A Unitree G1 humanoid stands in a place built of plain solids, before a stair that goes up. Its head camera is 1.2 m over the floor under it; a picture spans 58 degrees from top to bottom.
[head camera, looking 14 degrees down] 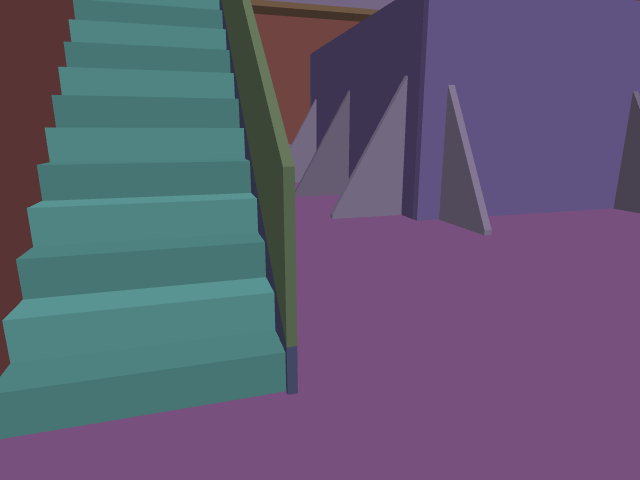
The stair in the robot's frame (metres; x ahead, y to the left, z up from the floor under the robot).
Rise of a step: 0.20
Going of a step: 0.25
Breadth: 1.19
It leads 16 degrees to the left of straight ahead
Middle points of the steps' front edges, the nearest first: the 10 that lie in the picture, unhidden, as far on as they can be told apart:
1.66 0.73 0.21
1.90 0.80 0.41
2.14 0.87 0.61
2.38 0.94 0.82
2.62 1.01 1.02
2.86 1.08 1.23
3.10 1.16 1.43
3.33 1.23 1.64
3.57 1.30 1.84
3.81 1.37 2.05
